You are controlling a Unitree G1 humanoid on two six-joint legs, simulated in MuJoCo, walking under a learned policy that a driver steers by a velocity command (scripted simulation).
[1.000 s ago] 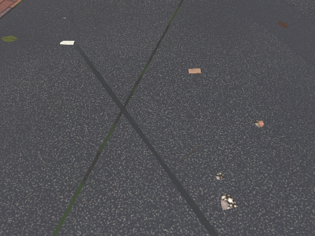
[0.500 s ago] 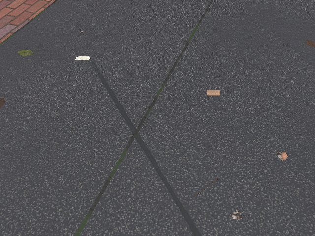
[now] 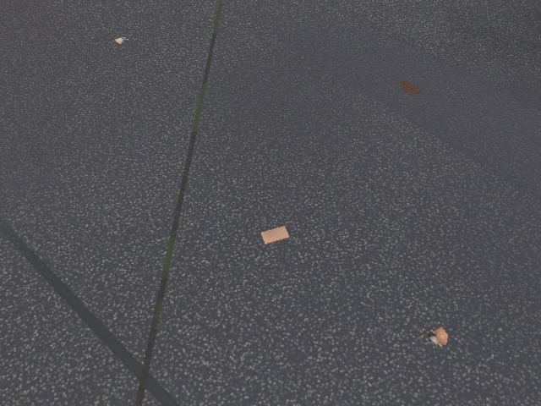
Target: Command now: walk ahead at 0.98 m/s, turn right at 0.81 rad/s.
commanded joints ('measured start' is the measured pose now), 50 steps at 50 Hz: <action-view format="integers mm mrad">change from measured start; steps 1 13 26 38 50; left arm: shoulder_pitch -84 256 313 26 230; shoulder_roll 6 173 270 69 181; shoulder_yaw -18 58 85 -18 -5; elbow -80 29 -7 -216 -131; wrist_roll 1 8 -10 30 39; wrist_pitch -10 -18 -64 17 -22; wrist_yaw -14 65 52 -15 13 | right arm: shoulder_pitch -44 -299 -460 -122 -39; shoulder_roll -109 -132 -204 -115 -330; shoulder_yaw -1 12 9 -6 -23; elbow -67 -347 -474 -253 -170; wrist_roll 4 -47 0 -3 -2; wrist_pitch -17 -3 38 0 44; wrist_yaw -30 -4 -5 12 -26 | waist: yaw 59 8 40 34 250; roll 40 133 -53 100 158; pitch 147 48 -95 6 -144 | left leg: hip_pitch -175 -935 -359 -247 -125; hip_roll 238 163 37 336 335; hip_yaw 19 -404 -320 -401 -71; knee -86 1183 292 -45 491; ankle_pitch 1006 21 333 252 1389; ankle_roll -71 -66 -49 27 47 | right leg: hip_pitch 182 712 744 22 758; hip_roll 67 -98 73 -9 213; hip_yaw -111 733 488 189 -11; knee -210 -839 -524 304 -448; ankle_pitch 45 -486 439 -250 -258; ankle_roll -29 -253 -26 45 -81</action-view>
